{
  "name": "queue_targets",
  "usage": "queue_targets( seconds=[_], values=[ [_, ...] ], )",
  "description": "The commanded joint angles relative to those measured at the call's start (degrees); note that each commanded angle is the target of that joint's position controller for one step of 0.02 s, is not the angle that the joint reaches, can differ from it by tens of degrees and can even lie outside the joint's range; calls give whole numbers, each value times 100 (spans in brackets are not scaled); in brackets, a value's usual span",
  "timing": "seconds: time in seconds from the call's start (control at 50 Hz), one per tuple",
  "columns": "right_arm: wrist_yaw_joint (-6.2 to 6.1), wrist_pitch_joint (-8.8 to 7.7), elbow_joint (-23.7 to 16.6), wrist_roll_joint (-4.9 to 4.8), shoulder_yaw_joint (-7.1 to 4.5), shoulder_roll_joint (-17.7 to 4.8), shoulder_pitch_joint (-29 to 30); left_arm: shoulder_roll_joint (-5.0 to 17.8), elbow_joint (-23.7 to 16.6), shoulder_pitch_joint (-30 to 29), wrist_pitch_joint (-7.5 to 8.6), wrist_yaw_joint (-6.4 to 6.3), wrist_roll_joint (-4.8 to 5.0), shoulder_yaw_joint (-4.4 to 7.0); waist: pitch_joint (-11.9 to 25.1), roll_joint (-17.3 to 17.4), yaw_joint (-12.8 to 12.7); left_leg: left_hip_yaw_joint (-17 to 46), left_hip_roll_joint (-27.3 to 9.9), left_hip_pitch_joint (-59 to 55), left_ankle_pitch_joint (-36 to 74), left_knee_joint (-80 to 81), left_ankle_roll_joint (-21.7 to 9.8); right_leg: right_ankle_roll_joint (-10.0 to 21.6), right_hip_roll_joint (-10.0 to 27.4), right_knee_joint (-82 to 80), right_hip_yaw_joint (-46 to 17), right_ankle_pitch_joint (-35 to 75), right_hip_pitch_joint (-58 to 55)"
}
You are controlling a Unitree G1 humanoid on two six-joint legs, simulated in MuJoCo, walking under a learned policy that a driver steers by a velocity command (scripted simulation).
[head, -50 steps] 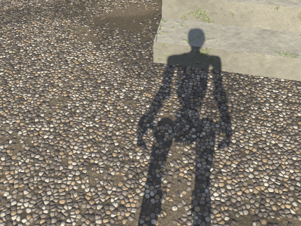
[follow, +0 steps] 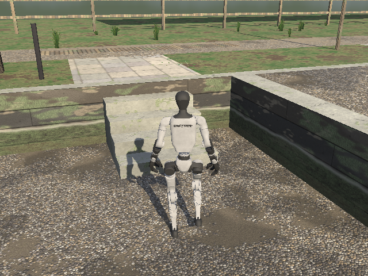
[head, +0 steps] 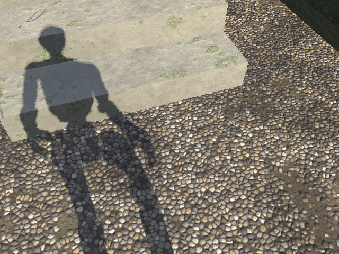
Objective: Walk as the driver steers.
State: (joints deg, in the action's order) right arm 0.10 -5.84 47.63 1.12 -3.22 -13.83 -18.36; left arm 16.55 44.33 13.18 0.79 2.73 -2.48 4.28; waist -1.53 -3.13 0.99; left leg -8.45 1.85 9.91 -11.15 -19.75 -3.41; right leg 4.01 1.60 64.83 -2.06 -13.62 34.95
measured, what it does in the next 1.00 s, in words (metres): walks ahead: right foot, then left foot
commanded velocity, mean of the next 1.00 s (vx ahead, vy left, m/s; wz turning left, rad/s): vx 0.50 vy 0.00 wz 0.09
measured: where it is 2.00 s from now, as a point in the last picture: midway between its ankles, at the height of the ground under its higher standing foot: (148, 147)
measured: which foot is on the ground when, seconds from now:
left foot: down 0.00-0.30, up 0.32-0.82, down 0.84-1.00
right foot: up 0.00-0.26, down 0.28-0.82, up 0.84-1.00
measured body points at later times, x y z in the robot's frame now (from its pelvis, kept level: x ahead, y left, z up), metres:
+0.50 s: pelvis +0.27 -0.07 +0.00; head +0.30 -0.08 +0.45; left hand +0.37 +0.18 -0.13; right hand +0.29 -0.33 -0.14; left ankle +0.28 +0.08 -0.66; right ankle +0.26 -0.13 -0.74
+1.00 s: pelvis +0.55 -0.02 -0.01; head +0.58 -0.01 +0.44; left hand +0.60 +0.24 -0.14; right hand +0.66 -0.29 -0.14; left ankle +0.57 +0.01 -0.74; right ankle +0.52 -0.18 -0.65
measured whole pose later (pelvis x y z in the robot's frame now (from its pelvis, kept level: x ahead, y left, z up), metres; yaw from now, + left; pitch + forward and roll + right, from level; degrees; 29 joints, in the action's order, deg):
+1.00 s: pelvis +0.55 -0.02 -0.01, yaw +11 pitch +0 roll +0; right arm 0.6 -1.8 50.3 0.2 -4.3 -15.4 -15.2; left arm 13.3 48.1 12.0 4.5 0.3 -2.1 1.6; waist -3.5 -0.7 0.2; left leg -2.3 7.7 14.8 -10.4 -24.8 -8.3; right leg 0.1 4.3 67.9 -0.6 -17.8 27.1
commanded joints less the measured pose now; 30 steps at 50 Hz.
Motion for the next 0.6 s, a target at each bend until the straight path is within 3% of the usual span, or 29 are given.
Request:
queue_targets(
  seconds=[0.02,0.1,0.2,0.24,0.26,0.28,0.3,0.32,0.34,0.36,0.38,0.42,0.44,0.5,0.6],
  values=[
    [24,-135,-201,-8,-62,-433,-101,0,-416,-113,-8,91,-1,-50,-84,674,-130,975,-1668,-240,1181,1188,-665,-66,272,-215,-154,601,682],
    [14,-104,-67,-10,-59,-514,-319,-137,-674,-949,45,176,44,-160,-223,700,30,193,-1460,-302,1713,1102,-479,-49,223,-1586,281,1462,404],
    [-50,27,286,5,-59,-709,-942,-152,-869,-1598,80,167,-5,-224,-414,709,238,34,-1700,-1001,2377,911,-482,188,-30,-2826,700,765,-107],
    [-75,113,429,2,-62,-844,-1039,-73,-780,-1370,113,93,-51,-192,-224,822,80,-99,-1760,-1348,4099,210,-451,389,-353,-3121,889,156,-682],
    [-84,162,487,1,-62,-920,-1059,10,-614,-879,157,55,-67,-147,78,862,-157,-192,-1743,-1422,4820,-524,-416,514,-556,-3357,922,30,-1299],
    [-94,205,499,-36,-37,-910,-1035,139,-281,33,228,1,-116,-73,604,717,-558,-406,-1600,-1044,4670,-1625,-307,655,-696,-3773,902,317,-2548],
    [-91,192,309,-65,29,-739,-946,538,-32,1020,266,-87,-214,57,1324,358,-962,-404,-1449,188,2855,-3159,-201,919,290,-3755,-254,-116,-4189],
    [55,169,30,-209,188,-49,-1357,1111,17,1263,261,-169,-163,175,2070,-1080,-700,-256,-372,2548,-2015,-5302,80,1753,2292,-4169,-3254,52,-5950],
    [-5,190,35,-140,-19,-726,-727,1030,2,1404,212,-245,34,199,1985,-140,-934,747,-345,2976,-1860,-5834,12,1621,2217,-4489,-3422,706,-5609],
    [8,150,-109,-196,-18,-643,-274,816,111,956,243,-273,81,132,1144,-22,-708,992,-552,3135,-1246,-5665,-65,1391,1935,-4564,-2292,1429,-4864],
    [20,117,-58,-198,21,-513,-245,499,140,651,296,-254,80,50,661,182,-467,1031,-678,2873,-928,-5221,-76,1137,1692,-4768,-1650,1900,-4048],
    [57,285,187,-16,18,-366,-609,92,176,239,387,-252,127,-68,294,51,-51,1068,-797,2239,-696,-4707,5,726,1281,-5164,-790,1899,-3084],
    [95,370,268,30,9,-290,-711,1,215,260,441,-251,129,-100,248,-11,4,1056,-753,2049,-617,-4654,32,679,1215,-5319,-604,1932,-2850],
    [193,475,189,50,-25,-186,-380,132,414,482,577,-261,165,-68,-33,-14,77,1056,-749,2437,-74,-4468,74,627,1128,-5670,-88,2039,-2747],
    [242,451,-124,36,9,-122,641,67,625,744,611,-285,148,-116,-370,-28,-67,870,-705,2936,1070,-3278,101,477,942,-5773,701,2332,-2925]
  ],
)
Next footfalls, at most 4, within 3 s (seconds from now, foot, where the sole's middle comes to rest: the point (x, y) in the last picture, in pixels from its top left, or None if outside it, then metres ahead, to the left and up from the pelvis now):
0.28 right None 0.30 -0.13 -0.78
0.84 left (163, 223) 0.61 0.02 -0.78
1.36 right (179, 152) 0.96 -0.06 -0.78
1.80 left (124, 149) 0.98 0.21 -0.78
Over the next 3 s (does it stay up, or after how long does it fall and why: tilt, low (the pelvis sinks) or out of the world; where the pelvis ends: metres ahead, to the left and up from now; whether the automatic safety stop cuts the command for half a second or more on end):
stays up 1.49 0.35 0.24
